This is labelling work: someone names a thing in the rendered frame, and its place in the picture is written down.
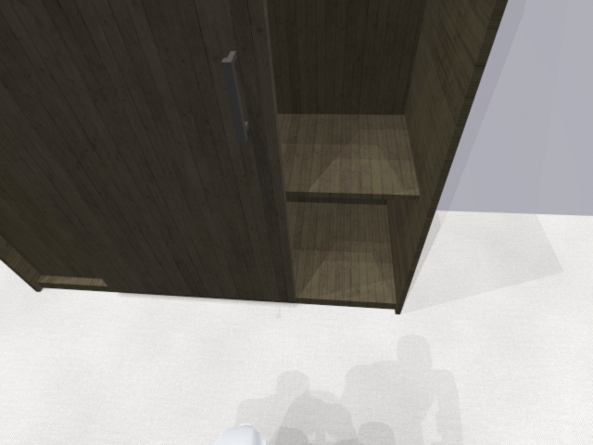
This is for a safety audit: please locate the left robot thigh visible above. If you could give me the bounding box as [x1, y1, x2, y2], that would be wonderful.
[214, 426, 267, 445]

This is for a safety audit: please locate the handle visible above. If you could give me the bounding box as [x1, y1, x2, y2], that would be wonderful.
[221, 51, 249, 143]

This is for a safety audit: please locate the wardrobe door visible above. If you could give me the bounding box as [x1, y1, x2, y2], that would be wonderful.
[0, 156, 101, 278]
[0, 0, 296, 301]

